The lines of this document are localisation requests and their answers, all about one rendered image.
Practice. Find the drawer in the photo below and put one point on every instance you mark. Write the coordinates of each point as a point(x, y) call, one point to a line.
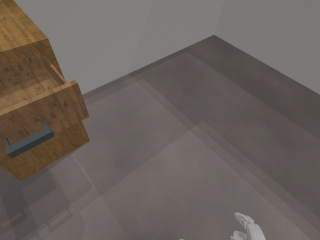
point(32, 90)

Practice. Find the handle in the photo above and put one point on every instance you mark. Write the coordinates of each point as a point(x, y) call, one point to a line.
point(29, 142)

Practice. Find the right robot hand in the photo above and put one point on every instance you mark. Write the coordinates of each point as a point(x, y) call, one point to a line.
point(253, 231)

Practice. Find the cabinet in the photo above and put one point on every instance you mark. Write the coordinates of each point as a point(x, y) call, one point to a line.
point(21, 39)

